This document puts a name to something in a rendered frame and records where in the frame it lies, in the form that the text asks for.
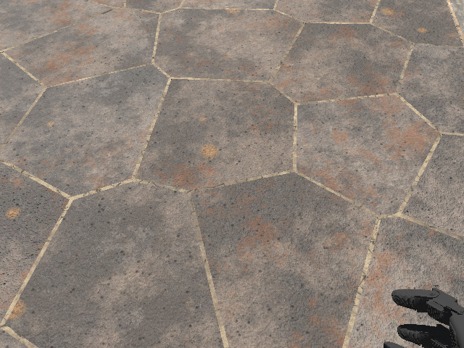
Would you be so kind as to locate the robot right hand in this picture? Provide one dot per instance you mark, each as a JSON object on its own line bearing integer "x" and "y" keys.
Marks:
{"x": 441, "y": 307}

